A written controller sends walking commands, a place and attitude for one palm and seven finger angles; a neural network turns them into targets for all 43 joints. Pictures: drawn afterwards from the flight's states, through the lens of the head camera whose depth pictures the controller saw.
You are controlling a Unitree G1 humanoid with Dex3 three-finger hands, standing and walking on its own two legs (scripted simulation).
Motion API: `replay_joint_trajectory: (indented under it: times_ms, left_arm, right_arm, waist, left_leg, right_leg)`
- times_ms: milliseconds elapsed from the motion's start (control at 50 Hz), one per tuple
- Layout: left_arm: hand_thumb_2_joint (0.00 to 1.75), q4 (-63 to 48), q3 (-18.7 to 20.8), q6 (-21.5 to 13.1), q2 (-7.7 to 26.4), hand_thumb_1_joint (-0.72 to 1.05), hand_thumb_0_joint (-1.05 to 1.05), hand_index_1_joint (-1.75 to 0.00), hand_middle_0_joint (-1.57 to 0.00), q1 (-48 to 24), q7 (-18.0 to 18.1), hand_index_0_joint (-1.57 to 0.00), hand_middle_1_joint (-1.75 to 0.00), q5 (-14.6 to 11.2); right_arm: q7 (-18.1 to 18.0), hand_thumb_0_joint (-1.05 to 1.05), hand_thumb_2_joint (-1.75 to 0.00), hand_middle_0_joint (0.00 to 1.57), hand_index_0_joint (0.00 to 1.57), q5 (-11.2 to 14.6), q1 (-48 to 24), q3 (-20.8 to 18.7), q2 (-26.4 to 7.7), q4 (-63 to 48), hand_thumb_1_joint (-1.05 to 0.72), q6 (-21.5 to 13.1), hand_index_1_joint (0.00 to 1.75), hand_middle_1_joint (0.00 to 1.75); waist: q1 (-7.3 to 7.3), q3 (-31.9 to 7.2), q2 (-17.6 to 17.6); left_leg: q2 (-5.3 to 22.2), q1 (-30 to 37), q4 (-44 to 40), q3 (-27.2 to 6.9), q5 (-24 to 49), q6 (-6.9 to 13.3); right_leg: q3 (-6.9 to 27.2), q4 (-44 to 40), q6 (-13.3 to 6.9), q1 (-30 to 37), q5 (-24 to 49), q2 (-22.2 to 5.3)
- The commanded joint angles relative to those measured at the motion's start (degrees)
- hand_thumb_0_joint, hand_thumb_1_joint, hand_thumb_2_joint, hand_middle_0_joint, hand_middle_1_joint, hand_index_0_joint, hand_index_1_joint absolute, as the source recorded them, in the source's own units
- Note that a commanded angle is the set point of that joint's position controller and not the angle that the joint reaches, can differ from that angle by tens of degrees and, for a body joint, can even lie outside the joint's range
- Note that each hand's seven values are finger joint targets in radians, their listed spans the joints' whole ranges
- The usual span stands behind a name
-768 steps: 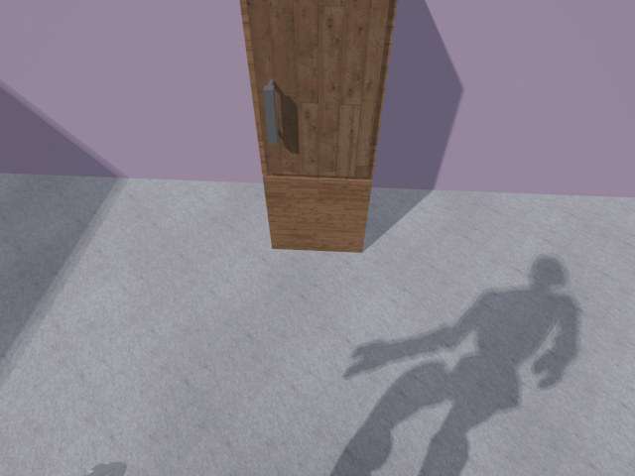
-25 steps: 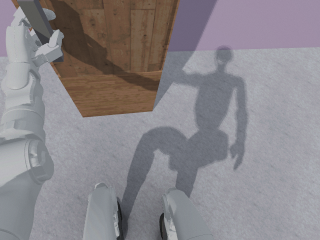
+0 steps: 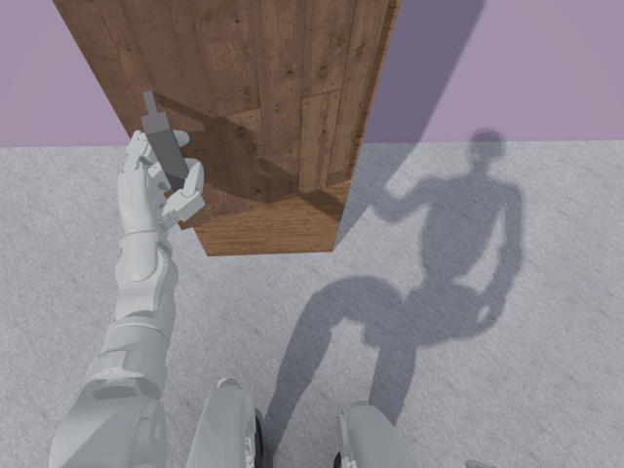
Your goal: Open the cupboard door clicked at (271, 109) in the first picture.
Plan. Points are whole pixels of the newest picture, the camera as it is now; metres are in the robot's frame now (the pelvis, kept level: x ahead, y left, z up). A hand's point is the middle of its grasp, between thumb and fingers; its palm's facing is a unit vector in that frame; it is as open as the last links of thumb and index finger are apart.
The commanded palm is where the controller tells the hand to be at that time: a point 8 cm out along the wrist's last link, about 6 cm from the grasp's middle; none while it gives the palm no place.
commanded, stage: pull the door open along its arc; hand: left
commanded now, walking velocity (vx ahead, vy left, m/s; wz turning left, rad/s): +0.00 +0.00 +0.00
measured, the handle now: (172, 155) +0.51 +0.18 +0.03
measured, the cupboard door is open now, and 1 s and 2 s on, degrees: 18 52 55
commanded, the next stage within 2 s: open thumb and fingers to let go in 0.48 s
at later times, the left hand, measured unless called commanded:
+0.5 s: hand (305, 280) +0.33 +0.01 +0.03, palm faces +0.26 -0.97 -0.04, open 6.5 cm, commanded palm +0.27 +0.04 +0.02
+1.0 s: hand (302, 270) +0.34 +0.01 +0.03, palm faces +0.38 -0.92 -0.04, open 10.5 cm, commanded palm +0.29 +0.05 +0.02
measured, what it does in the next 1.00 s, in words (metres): shifts its weight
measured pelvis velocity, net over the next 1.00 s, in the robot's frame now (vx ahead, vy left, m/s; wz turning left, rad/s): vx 0.00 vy -0.07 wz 0.09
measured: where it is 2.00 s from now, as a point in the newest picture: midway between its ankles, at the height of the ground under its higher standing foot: outside the picture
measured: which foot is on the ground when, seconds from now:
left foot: down 0.00-1.00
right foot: down 0.00-1.00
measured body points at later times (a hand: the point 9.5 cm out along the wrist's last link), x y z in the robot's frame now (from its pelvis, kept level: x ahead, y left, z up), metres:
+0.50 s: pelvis +0.01 -0.04 +0.01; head +0.10 -0.05 +0.46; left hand +0.31 +0.06 +0.04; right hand +0.19 -0.23 -0.11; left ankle +0.07 +0.12 -0.61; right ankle -0.03 -0.12 -0.61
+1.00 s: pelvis +0.00 -0.07 +0.00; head +0.10 -0.10 +0.44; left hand +0.32 +0.06 +0.03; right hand +0.15 -0.29 -0.14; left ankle +0.07 +0.12 -0.60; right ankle -0.03 -0.12 -0.61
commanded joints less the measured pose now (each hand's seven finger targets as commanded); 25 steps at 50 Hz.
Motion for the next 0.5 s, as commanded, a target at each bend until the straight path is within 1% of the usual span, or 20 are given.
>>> replay_joint_trajectory:
  times_ms: [0, 20, 40, 60, 80, 120, 140, 160, 200, 220, 240, 260, 280, 300, 340, 380, 400, 420, 440, 480]
  left_arm:
    - [0.90, -14.7, -1.7, -4.2, -2.6, 0.90, 0.00, -1.35, -0.40, -4.7, 18.0, -0.40, -1.35, 3.0]
    - [0.90, -14.3, -2.6, -4.4, -4.2, 0.90, 0.00, -1.35, -0.40, -3.2, 21.6, -0.40, -1.35, 5.2]
    - [0.90, -15.4, -3.8, -4.8, -6.0, 0.90, 0.00, -1.35, -0.40, -2.8, 25.1, -0.40, -1.35, 6.7]
    - [0.90, -15.8, -6.2, -5.0, -8.8, 0.90, 0.00, -1.35, -0.40, -1.2, 28.3, -0.40, -1.35, 9.2]
    - [0.90, -16.0, -8.7, -5.2, -10.4, 0.90, 0.00, -1.35, -0.40, -1.0, 30.5, -0.40, -1.35, 11.9]
    - [0.90, -17.9, -12.9, -5.9, -12.4, 0.90, 0.00, -1.35, -0.40, -0.5, 32.2, -0.40, -1.35, 16.3]
    - [0.90, -19.1, -15.0, -6.3, -14.1, 0.90, 0.00, -1.35, -0.40, 1.1, 32.2, -0.40, -1.35, 17.5]
    - [0.90, -20.3, -17.3, -6.4, -15.9, 0.90, 0.00, -1.35, -0.40, 2.6, 32.0, -0.40, -1.35, 18.1]
    - [0.90, -21.9, -20.9, -6.2, -19.3, 0.90, 0.00, -1.35, -0.40, 5.7, 31.3, -0.40, -1.35, 17.7]
    - [0.90, -23.4, -21.9, -6.2, -20.0, 0.90, 0.00, -1.35, -0.40, 6.9, 31.1, -0.40, -1.35, 17.4]
    - [0.90, -24.2, -23.2, -6.0, -21.4, 0.90, 0.00, -1.35, -0.40, 8.9, 31.1, -0.40, -1.35, 17.1]
    - [0.90, -25.2, -25.0, -5.8, -23.2, 0.90, 0.00, -1.35, -0.40, 10.0, 31.0, -0.40, -1.35, 16.6]
    - [0.90, -24.9, -25.2, -5.4, -23.7, 0.90, 0.00, -1.35, -0.40, 13.3, 30.9, -0.40, -1.35, 16.3]
    - [0.90, -25.2, -26.6, -5.0, -25.0, 0.90, 0.00, -1.35, -0.40, 14.7, 30.9, -0.40, -1.35, 16.2]
    - [0.90, -26.5, -27.4, -4.6, -25.8, 0.90, 0.00, -1.35, -0.40, 18.3, 31.3, -0.40, -1.35, 16.6]
    - [0.90, -26.8, -30.0, -3.7, -28.8, 0.90, 0.00, -1.35, -0.40, 21.3, 31.5, -0.40, -1.35, 16.3]
    - [0.90, -27.4, -30.7, -3.3, -29.5, 0.90, 0.00, -1.35, -0.40, 22.7, 31.7, -0.40, -1.35, 15.9]
    - [0.90, -28.4, -29.9, -2.7, -28.9, 0.90, 0.00, -1.35, -0.40, 26.0, 31.7, -0.40, -1.35, 15.4]
    - [0.90, -28.3, -29.9, -2.1, -29.3, 0.90, 0.00, -1.35, -0.40, 28.0, 31.6, -0.40, -1.35, 14.8]
    - [0.90, -28.5, -28.9, -1.3, -27.8, 0.90, 0.00, -1.35, -0.40, 23.6, 32.2, -0.40, -1.35, 14.8]
  right_arm:
    - [0.9, 0.00, -0.90, 0.20, 0.20, -2.1, 4.3, -3.2, -7.3, -5.2, -0.90, -1.0, 0.30, 0.30]
    - [1.1, 0.00, -0.90, 0.20, 0.20, -2.9, 4.2, -3.3, -7.1, -5.3, -0.90, -0.7, 0.30, 0.30]
    - [1.4, 0.00, -0.90, 0.20, 0.20, -3.3, 3.2, -3.4, -6.9, -5.5, -0.90, -0.6, 0.30, 0.30]
    - [1.8, 0.00, -0.90, 0.20, 0.20, -3.8, 2.5, -3.5, -6.6, -5.7, -0.90, -0.4, 0.30, 0.30]
    - [2.0, 0.00, -0.90, 0.20, 0.20, -4.2, 1.8, -3.7, -6.5, -5.6, -0.90, -0.2, 0.30, 0.30]
    - [2.0, 0.00, -0.90, 0.20, 0.20, -5.0, 1.2, -4.0, -6.3, -5.9, -0.90, -0.1, 0.30, 0.30]
    - [1.9, 0.00, -0.90, 0.20, 0.20, -5.1, 0.3, -4.1, -5.9, -6.2, -0.90, -0.1, 0.30, 0.30]
    - [1.8, 0.00, -0.90, 0.20, 0.20, -5.0, -0.5, -4.0, -5.5, -6.6, -0.90, -0.2, 0.30, 0.30]
    - [1.4, 0.00, -0.90, 0.20, 0.20, -4.7, -2.4, -3.7, -4.7, -7.3, -0.90, -0.7, 0.30, 0.30]
    - [1.0, 0.00, -0.90, 0.20, 0.20, -4.6, -2.7, -3.7, -4.6, -7.7, -0.90, -1.2, 0.30, 0.30]
    - [0.9, 0.00, -0.90, 0.20, 0.20, -4.5, -4.0, -3.5, -4.1, -7.9, -0.90, -1.6, 0.30, 0.30]
    - [0.7, 0.00, -0.90, 0.20, 0.20, -4.3, -4.7, -3.1, -3.6, -8.0, -0.90, -2.2, 0.30, 0.30]
    - [0.5, 0.00, -0.90, 0.20, 0.20, -4.2, -5.4, -2.9, -3.3, -8.1, -0.90, -2.8, 0.30, 0.30]
    - [0.3, 0.00, -0.90, 0.20, 0.20, -4.1, -6.1, -2.6, -3.0, -8.3, -0.90, -3.4, 0.30, 0.30]
    - [-0.1, 0.00, -0.90, 0.20, 0.20, -4.2, -7.2, -2.2, -2.3, -8.4, -0.90, -4.7, 0.30, 0.30]
    - [0.0, 0.00, -0.90, 0.20, 0.20, -4.0, -8.8, -1.5, -1.5, -8.5, -0.90, -6.1, 0.30, 0.30]
    - [0.0, 0.00, -0.90, 0.20, 0.20, -3.9, -9.4, -1.3, -1.3, -8.5, -0.90, -6.8, 0.30, 0.30]
    - [-0.1, 0.00, -0.90, 0.20, 0.20, -3.9, -10.0, -1.3, -1.2, -9.1, -0.90, -7.3, 0.30, 0.30]
    - [0.0, 0.00, -0.90, 0.20, 0.20, -3.7, -10.7, -0.9, -0.8, -8.9, -0.90, -7.7, 0.30, 0.30]
    - [-0.4, 0.00, -0.90, 0.20, 0.20, -3.7, -10.3, -0.8, -0.8, -7.9, -0.90, -8.1, 0.30, 0.30]
  waist:
    - [2.06, -25.1, 0.6]
    - [1.93, -23.9, -1.0]
    - [2.00, -24.1, -0.7]
    - [2.30, -24.0, -0.3]
    - [1.61, -24.0, -1.1]
    - [1.17, -24.3, -1.5]
    - [1.43, -25.5, -2.0]
    - [1.51, -24.9, -1.3]
    - [1.76, -24.2, -3.1]
    - [1.88, -24.0, -3.8]
    - [2.42, -24.0, -3.2]
    - [2.37, -23.6, -3.6]
    - [2.92, -22.5, -5.2]
    - [2.86, -21.5, -5.6]
    - [3.70, -20.6, -6.1]
    - [4.07, -19.6, -5.7]
    - [4.23, -19.6, -6.7]
    - [5.61, -20.1, -6.1]
    - [5.73, -19.9, -6.9]
    - [4.38, -18.4, -8.2]
  left_leg:
    - [-3.1, 33.5, -7.2, -1.7, 20.9, -0.5]
    - [-3.2, 32.5, -7.1, -1.9, 20.7, -0.4]
    - [-3.3, 32.2, -7.2, -1.6, 20.4, -0.5]
    - [-3.4, 32.3, -7.4, -1.6, 20.2, -0.6]
    - [-3.4, 32.4, -7.1, -1.5, 20.1, -0.5]
    - [-3.5, 32.6, -6.7, -1.6, 19.9, -0.3]
    - [-3.7, 33.3, -6.8, -1.4, 20.0, -0.2]
    - [-3.8, 33.7, -7.1, -1.1, 19.7, -0.2]
    - [-4.1, 33.7, -7.7, -0.6, 17.5, 0.1]
    - [-4.0, 33.6, -7.8, -0.7, 17.7, 0.1]
    - [-4.3, 33.6, -8.1, -0.4, 16.8, 0.1]
    - [-4.5, 33.4, -8.2, -0.2, 16.2, 0.3]
    - [-4.6, 32.7, -8.4, -0.3, 15.7, 0.3]
    - [-4.7, 32.1, -8.6, -0.2, 15.1, 0.4]
    - [-4.8, 31.0, -8.4, -0.2, 14.9, 0.3]
    - [-5.2, 30.5, -8.5, -0.2, 13.7, 0.2]
    - [-5.2, 30.4, -8.6, -0.3, 13.5, 0.1]
    - [-5.4, 30.1, -8.7, -0.3, 14.1, -0.1]
    - [-5.5, 30.0, -8.7, 0.0, 14.0, -0.2]
    - [-5.7, 28.5, -7.9, -0.2, 12.8, -0.2]
  right_leg:
    - [-2.5, -9.6, -0.5, 4.3, 27.7, 1.3]
    - [-2.6, -9.5, -0.4, 4.4, 27.7, 1.4]
    - [-2.4, -9.5, -0.4, 4.9, 27.9, 1.2]
    - [-2.7, -9.1, -0.7, 4.9, 27.3, 1.1]
    - [-2.6, -9.2, -0.7, 4.6, 27.6, 0.9]
    - [-2.4, -9.2, -1.0, 4.7, 28.2, 0.9]
    - [-2.3, -9.5, -1.1, 5.9, 28.8, 0.7]
    - [-2.1, -10.0, -1.2, 6.4, 29.0, 0.6]
    - [-1.9, -11.5, -1.2, 8.2, 28.4, 0.4]
    - [-1.7, -11.6, -1.3, 8.9, 28.8, 0.4]
    - [-1.6, -12.0, -1.3, 9.4, 28.5, 0.3]
    - [-1.5, -12.5, -1.2, 10.3, 28.8, 0.1]
    - [-1.4, -12.9, -1.2, 11.2, 29.0, 0.0]
    - [-1.2, -13.2, -1.1, 11.6, 28.9, -0.2]
    - [-0.9, -13.2, -1.2, 12.2, 29.6, -0.6]
    - [-0.7, -13.6, -1.0, 12.6, 29.6, -0.9]
    - [-0.6, -13.9, -0.9, 13.3, 30.0, -1.2]
    - [-0.3, -13.8, -1.0, 14.7, 31.5, -1.3]
    - [0.2, -14.2, -0.6, 15.5, 33.7, -1.8]
    - [1.2, -14.6, 0.2, 15.1, 34.7, -2.4]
